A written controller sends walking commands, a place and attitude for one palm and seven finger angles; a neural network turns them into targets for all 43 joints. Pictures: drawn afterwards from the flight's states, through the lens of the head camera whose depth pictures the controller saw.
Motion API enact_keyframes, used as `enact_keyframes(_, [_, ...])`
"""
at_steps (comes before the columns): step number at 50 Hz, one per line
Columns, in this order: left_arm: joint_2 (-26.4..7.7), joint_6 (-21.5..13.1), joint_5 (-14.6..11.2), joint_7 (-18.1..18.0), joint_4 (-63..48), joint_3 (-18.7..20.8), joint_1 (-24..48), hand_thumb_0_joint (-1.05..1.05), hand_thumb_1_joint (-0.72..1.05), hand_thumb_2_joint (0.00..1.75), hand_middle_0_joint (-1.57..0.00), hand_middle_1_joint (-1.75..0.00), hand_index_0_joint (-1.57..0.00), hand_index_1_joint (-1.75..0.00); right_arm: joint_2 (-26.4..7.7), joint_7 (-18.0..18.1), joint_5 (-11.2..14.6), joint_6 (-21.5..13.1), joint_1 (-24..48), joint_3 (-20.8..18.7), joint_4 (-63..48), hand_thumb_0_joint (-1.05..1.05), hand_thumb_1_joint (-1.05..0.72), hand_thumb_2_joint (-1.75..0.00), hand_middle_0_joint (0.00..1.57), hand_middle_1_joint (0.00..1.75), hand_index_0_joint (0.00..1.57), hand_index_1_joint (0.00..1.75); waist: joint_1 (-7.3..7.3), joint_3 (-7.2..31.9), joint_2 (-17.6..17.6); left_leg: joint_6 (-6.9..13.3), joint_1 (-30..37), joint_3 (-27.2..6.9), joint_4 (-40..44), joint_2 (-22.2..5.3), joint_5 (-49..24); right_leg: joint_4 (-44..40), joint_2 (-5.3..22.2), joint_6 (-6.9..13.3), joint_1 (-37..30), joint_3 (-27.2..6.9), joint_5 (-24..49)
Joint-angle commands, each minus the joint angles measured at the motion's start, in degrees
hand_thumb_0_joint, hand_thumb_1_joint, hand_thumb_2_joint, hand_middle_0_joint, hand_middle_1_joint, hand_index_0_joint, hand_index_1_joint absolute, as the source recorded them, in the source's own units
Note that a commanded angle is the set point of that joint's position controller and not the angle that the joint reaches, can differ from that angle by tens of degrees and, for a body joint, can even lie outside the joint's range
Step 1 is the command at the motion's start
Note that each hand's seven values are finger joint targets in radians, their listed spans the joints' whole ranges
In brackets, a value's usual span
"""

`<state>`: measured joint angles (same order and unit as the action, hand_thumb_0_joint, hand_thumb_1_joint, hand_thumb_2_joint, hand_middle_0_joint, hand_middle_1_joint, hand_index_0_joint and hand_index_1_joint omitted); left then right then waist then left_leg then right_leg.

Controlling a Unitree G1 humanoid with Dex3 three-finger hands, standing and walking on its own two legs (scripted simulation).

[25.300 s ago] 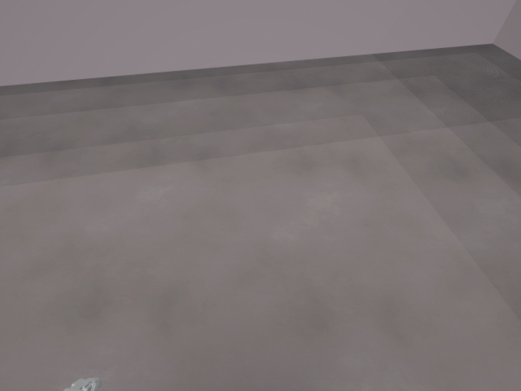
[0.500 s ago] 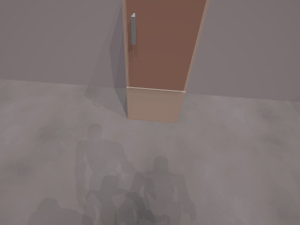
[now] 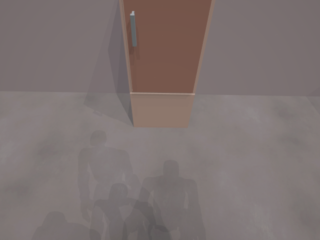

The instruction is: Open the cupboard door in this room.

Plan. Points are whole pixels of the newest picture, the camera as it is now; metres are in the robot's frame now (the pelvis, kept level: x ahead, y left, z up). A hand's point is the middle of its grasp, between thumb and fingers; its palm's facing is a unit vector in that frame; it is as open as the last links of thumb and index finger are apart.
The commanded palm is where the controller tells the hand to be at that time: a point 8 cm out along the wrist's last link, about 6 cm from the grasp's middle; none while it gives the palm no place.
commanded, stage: look at it before walking up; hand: left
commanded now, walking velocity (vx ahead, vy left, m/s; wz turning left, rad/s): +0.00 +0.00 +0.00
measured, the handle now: (133, 29) +1.00 +0.18 +0.05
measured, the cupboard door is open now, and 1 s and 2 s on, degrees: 0 0 0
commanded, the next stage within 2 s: take the last steps up to it in 0.64 s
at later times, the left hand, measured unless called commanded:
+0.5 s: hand out of the picture -0.03 +0.15 -0.18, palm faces +0.03 -0.99 -0.15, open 7.4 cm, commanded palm none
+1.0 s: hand out of the picture -0.02 +0.15 -0.18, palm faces +0.01 -0.98 -0.18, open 7.4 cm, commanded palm none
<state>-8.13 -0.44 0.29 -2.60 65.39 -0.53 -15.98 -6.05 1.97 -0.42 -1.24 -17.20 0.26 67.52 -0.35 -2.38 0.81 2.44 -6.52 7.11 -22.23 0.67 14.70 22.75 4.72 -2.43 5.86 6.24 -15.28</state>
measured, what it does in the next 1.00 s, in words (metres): stands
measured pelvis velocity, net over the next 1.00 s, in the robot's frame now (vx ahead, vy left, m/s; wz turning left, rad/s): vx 0.01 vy -0.02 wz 0.00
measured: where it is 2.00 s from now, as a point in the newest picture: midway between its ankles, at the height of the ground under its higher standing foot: (163, 220)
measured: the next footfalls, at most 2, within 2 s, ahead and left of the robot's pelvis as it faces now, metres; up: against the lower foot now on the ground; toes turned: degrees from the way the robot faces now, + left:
left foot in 1.42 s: +0.27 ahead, +0.10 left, +0.00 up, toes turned +12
right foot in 1.86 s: +0.45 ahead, -0.14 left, +0.00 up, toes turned -7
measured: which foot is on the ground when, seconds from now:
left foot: down 0.00-1.00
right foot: down 0.00-1.00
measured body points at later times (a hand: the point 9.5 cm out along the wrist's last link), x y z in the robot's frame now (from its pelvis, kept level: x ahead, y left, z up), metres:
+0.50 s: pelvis +0.00 +0.00 +0.00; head +0.01 +0.00 +0.45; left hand -0.03 +0.20 -0.17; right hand -0.02 -0.22 -0.16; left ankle -0.03 +0.08 -0.74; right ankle -0.04 -0.14 -0.74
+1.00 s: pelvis +0.01 -0.02 -0.01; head +0.02 -0.02 +0.44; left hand -0.02 +0.20 -0.17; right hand -0.02 -0.23 -0.17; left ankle -0.03 +0.08 -0.74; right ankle -0.04 -0.14 -0.74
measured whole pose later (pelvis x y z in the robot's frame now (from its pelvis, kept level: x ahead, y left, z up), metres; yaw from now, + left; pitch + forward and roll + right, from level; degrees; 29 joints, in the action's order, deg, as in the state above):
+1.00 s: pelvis +0.01 -0.02 -0.01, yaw +0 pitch +0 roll +1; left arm -8.3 0.0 1.5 -0.9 65.4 0.3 -19.2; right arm -7.1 1.4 -1.0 -0.6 -18.9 -1.6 66.1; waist -0.4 -0.6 1.1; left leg 1.6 -8.3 7.3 -25.9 0.4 17.6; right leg 30.7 4.9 -0.4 9.8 5.9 -21.1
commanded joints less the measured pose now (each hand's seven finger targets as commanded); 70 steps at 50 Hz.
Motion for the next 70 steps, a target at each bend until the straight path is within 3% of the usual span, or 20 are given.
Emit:
enact_keyframes(1, [-3.84,-0.3,0.02,-0.25,-0.55,1.02,-5.9,0.0,0.9,0.9,-0.2,-0.3,-0.2,-0.3,-5.75,0.36,0.14,-0.95,-3.79,-1.28,-1.32,0.0,-0.9,-0.9,0.2,0.3,0.2,0.3,1.0,-2.26,-0.66,-0.84,-1.69,-7.37,3.9,-8.22,-18.17,-2.24,3.83,1.87,1.33,-2.79,10.6])
enact_keyframes(38, [-5.2,-0.92,0.32,0.04,-0.6,1.21,-5.57,0.0,0.9,0.9,-0.2,-0.3,-0.2,-0.3,-7.55,0.24,0.26,-0.93,-2.19,-1.91,-2.41,0.0,-0.9,-0.9,0.2,0.3,0.2,0.3,0.46,-3.74,-0.67,-0.57,-1.79,-7.56,4.86,-7.63,-10.6,-4.57,3.78,2.45,2.99,-3.84,8.11])
enact_keyframes(42, [-3.53,-0.48,0.49,0.43,-0.09,1.05,-5.96,0.0,0.9,0.9,-0.2,-0.3,-0.2,-0.3,-6.05,-0.03,-0.24,-0.18,-4.25,-1.81,-1.67,0.0,-0.9,-0.9,0.2,0.3,0.2,0.3,-0.1,-4.01,-0.7,-0.84,-2.88,-7.79,5.6,-7.55,4.82,-2.57,2.76,2.46,4.72,-2.47,-2.99])
enact_keyframes(45, [-3.36,-0.16,1.08,1.38,-0.93,1.54,-5.71,0.0,0.9,0.9,-0.2,-0.3,-0.2,-0.3,-7.93,-0.33,-0.44,0.29,-4.1,-2.9,-2.49,0.0,-0.9,-0.9,0.2,0.3,0.2,0.3,-0.01,-7.2,-4.66,0.84,-6.72,-12.23,9.86,-10.33,19.94,2.47,0.52,2.4,8.93,0.25,-10.38])
enact_keyframes(48, [-2.21,-0.32,1.44,2.05,-2.0,1.59,-5.72,0.0,0.9,0.9,-0.2,-0.3,-0.2,-0.3,-9.04,-0.27,-0.48,0.01,-5.18,-3.57,-2.9,0.0,-0.9,-0.9,0.2,0.3,0.2,0.3,-0.18,-9.14,-7.64,4.05,-6.72,-17.4,11.46,-13.86,23.19,9.59,-1.18,2.39,13.72,2.18,-8.66])
enact_keyframes(50, [-1.85,-0.73,1.37,2.38,-2.28,1.73,-6.49,0.0,0.9,0.9,-0.2,-0.3,-0.2,-0.3,-9.0,-0.27,-0.53,-0.22,-5.36,-3.86,-3.23,0.0,-0.9,-0.9,0.2,0.3,0.2,0.3,0.54,-7.99,-6.96,5.05,-6.71,-17.73,9.22,-14.23,20.98,9.02,-1.14,2.68,13.01,2.08,-7.96])
enact_keyframes(52, [-2.85,-1.44,1.36,2.34,-1.39,2.26,-10.07,0.0,0.9,0.9,-0.2,-0.3,-0.2,-0.3,-7.7,-0.35,-0.46,-0.54,-3.56,-3.64,-4.25,0.0,-0.9,-0.9,0.2,0.3,0.2,0.3,2.46,-6.23,-2.22,3.22,-12.25,-12.77,1.77,-10.81,16.38,3.0,1.09,3.51,5.03,-0.95,-7.8])
enact_keyframes(53, [-4.81,-1.89,1.36,1.99,-0.48,2.82,-13.34,0.0,0.9,0.9,-0.2,-0.3,-0.2,-0.3,-6.01,-0.46,-0.25,-0.79,-1.72,-3.22,-5.48,0.0,-0.9,-0.9,0.2,0.3,0.2,0.3,4.07,-6.42,6.35,1.09,-19.73,-7.37,-7.51,-6.35,12.12,-2.21,5.88,5.53,-1.62,-8.47,-9.74])
enact_keyframes(54, [-8.74,-2.15,1.29,1.36,1.03,4.11,-18.39,0.0,0.9,0.9,-0.2,-0.3,-0.2,-0.3,-3.59,-0.82,-0.29,-0.96,1.35,-2.56,-7.88,0.0,-0.9,-0.9,0.2,0.3,0.2,0.3,6.16,-7.15,19.4,-1.15,-31.32,-0.08,-20.44,-1.44,12.0,-9.52,14.64,9.81,-9.91,-21.34,-7.18])
enact_keyframes(55, [-9.23,-2.36,0.97,0.84,2.33,4.32,-23.75,0.0,0.9,0.9,-0.2,-0.3,-0.2,-0.3,-5.44,-1.14,-0.83,-0.92,7.85,-2.64,-10.35,0.0,-0.9,-0.9,0.2,0.3,0.2,0.3,8.84,-8.31,17.77,-1.28,-36.55,-2.18,-30.06,-3.27,17.63,-11.27,20.08,12.89,-10.85,-27.1,2.4])
enact_keyframes(56, [-7.5,-2.59,1.19,0.63,2.79,3.93,-24.13,0.0,0.9,0.9,-0.2,-0.3,-0.2,-0.3,-5.47,-1.37,-0.8,-1.23,10.17,-3.04,-11.05,0.0,-0.9,-0.9,0.2,0.3,0.2,0.3,8.04,-9.07,10.56,-1.32,-39.13,-3.87,-36.56,-4.46,15.84,-9.56,20.54,14.72,-11.56,-25.16,11.65])
enact_keyframes(57, [-6.94,-2.79,1.36,0.59,2.52,3.72,-22.44,0.0,0.9,0.9,-0.2,-0.3,-0.2,-0.3,-4.75,-1.57,-0.61,-1.4,9.53,-3.13,-10.81,0.0,-0.9,-0.9,0.2,0.3,0.2,0.3,6.54,-7.77,5.7,-1.47,-39.82,-4.14,-40.07,-5.31,14.0,-7.41,19.51,14.73,-12.94,-20.94,16.76])
enact_keyframes(58, [-6.33,-3.02,1.42,0.62,2.06,3.48,-20.58,0.0,0.9,0.9,-0.2,-0.3,-0.2,-0.3,-4.5,-1.86,-0.64,-1.37,9.3,-3.21,-10.38,0.0,-0.9,-0.9,0.2,0.3,0.2,0.3,5.57,-6.84,3.95,-1.64,-39.26,-4.13,-40.68,-6.12,12.17,-6.31,17.85,13.42,-12.59,-16.71,18.71])
enact_keyframes(61, [-5.05,-3.66,1.68,0.57,1.42,2.97,-16.88,0.0,0.9,0.9,-0.2,-0.3,-0.2,-0.3,-3.41,-2.74,-0.59,-0.63,10.24,-3.19,-10.56,0.0,-0.9,-0.9,0.2,0.3,0.2,0.3,3.23,-6.79,5.66,-2.55,-35.25,-1.36,-36.39,-6.36,6.88,-7.89,13.86,10.42,-8.06,-8.34,22.68])
enact_keyframes(64, [-5.31,-3.57,1.62,0.55,1.67,2.65,-14.77,0.0,0.9,0.9,-0.2,-0.3,-0.2,-0.3,-2.8,-3.33,-0.26,-0.26,12.76,-2.62,-11.27,0.0,-0.9,-0.9,0.2,0.3,0.2,0.3,2.07,-9.16,8.83,-2.15,-26.52,1.88,-25.53,-4.99,1.33,-9.6,11.05,8.81,-0.53,-3.66,25.14])
enact_keyframes(66, [-6.69,-3.77,1.39,0.62,1.56,3.02,-12.95,0.0,0.9,0.9,-0.2,-0.3,-0.2,-0.3,-3.5,-3.48,-0.21,-0.71,12.28,-2.63,-11.43,0.0,-0.9,-0.9,0.2,0.3,0.2,0.3,0.93,-7.16,8.62,-1.42,-19.31,2.94,-20.53,-3.59,-0.81,-7.58,10.36,8.16,-0.01,-1.73,29.95])
enact_keyframes(67, [-7.66,-3.85,1.16,0.72,1.56,3.25,-11.8,0.0,0.9,0.9,-0.2,-0.3,-0.2,-0.3,-4.38,-3.25,-0.32,-1.02,9.95,-2.83,-10.89,0.0,-0.9,-0.9,0.2,0.3,0.2,0.3,-0.75,-5.02,7.7,-0.99,-14.59,4.14,-17.85,-2.11,-1.95,-3.8,9.65,7.65,-0.82,-0.01,35.8])
enact_keyframes(68, [-8.42,-3.88,0.81,0.79,1.5,3.48,-10.61,0.0,0.9,0.9,-0.2,-0.3,-0.2,-0.3,-5.42,-2.81,-0.6,-1.36,4.93,-3.17,-9.43,0.0,-0.9,-0.9,0.2,0.3,0.2,0.3,-3.26,-1.24,7.19,-0.56,-7.35,5.42,-14.19,-0.32,-4.82,2.74,8.46,6.7,-0.75,1.81,41.09])
enact_keyframes(69, [-8.83,-3.87,0.51,0.85,1.28,3.47,-9.92,0.0,0.9,0.9,-0.2,-0.3,-0.2,-0.3,-7.63,-2.26,-0.85,-1.66,-3.07,-3.79,-6.91,0.0,-0.9,-0.9,0.2,0.3,0.2,0.3,-6.59,4.17,5.66,0.03,3.03,4.19,-10.19,-0.91,-8.65,12.88,7.76,5.41,1.44,2.45,40.73])
enact_keyframes(70, [-7.17,-3.79,0.3,1.33,0.56,3.4,-11.05,0.0,0.9,0.9,-0.2,-0.3,-0.2,-0.3,-12.88,-1.56,-1.27,-1.92,-10.74,-5.16,-4.96,0.0,-0.9,-0.9,0.2,0.3,0.2,0.3,-8.79,10.94,-2.31,2.49,16.36,-5.92,-9.65,-8.65,-12.5,25.89,4.14,3.34,10.71,3.26,25.89])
